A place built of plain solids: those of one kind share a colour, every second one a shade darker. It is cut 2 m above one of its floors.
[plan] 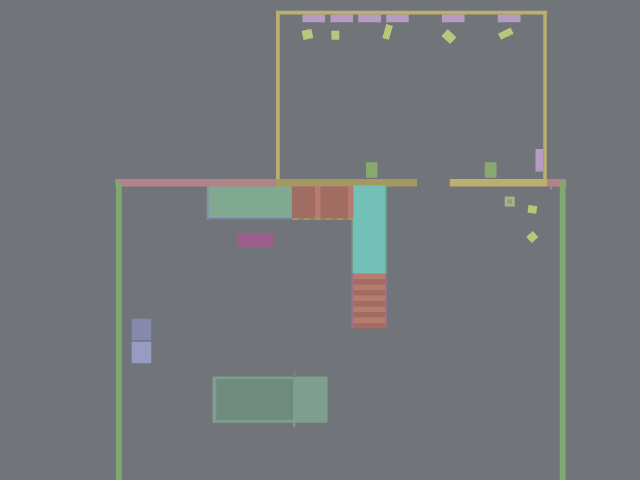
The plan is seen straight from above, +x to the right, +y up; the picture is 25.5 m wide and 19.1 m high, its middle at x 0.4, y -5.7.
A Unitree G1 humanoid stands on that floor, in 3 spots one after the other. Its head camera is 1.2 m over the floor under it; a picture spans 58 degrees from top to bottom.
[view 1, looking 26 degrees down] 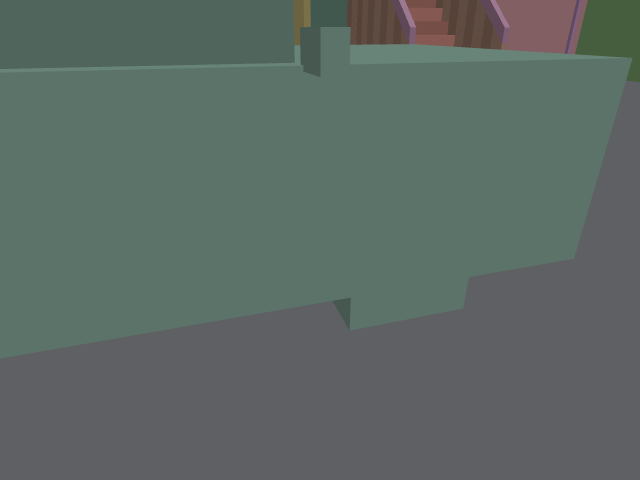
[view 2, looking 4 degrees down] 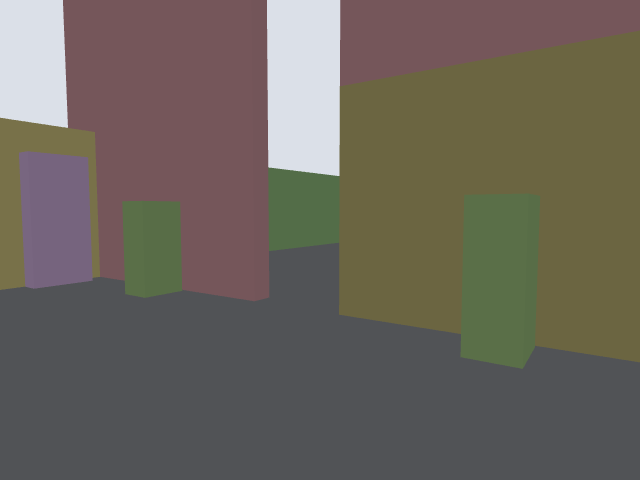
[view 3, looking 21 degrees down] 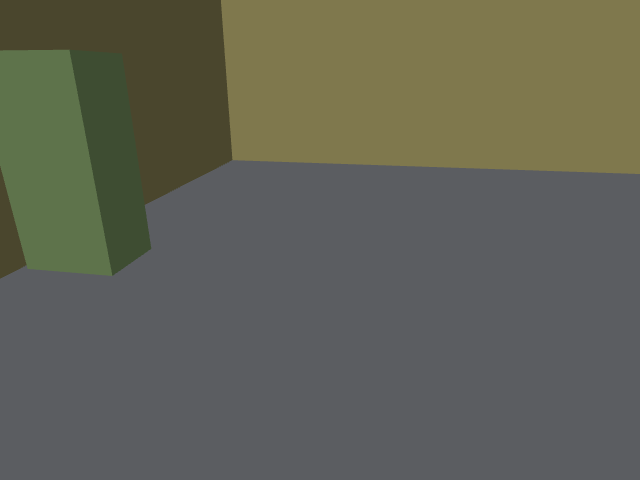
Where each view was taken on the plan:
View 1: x -1.05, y -14.40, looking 73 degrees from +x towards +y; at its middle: car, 1.66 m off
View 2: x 1.71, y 0.90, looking -56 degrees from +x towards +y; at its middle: boundary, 14.76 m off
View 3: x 4.91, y -0.88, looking -170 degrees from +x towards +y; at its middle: ground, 3.35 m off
